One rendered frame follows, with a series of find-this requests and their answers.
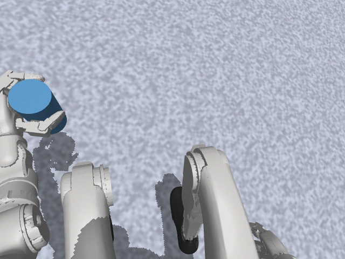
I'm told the left robot arm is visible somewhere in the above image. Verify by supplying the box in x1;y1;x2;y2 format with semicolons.
0;134;50;259

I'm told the right robot foot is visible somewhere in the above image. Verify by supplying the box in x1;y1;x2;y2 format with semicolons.
170;187;198;254

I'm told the left robot hand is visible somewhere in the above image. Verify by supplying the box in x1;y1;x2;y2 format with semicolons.
0;70;65;138

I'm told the right robot hand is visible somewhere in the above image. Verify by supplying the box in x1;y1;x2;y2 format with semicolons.
249;222;289;259

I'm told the can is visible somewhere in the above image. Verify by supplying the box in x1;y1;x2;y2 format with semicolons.
8;79;67;134

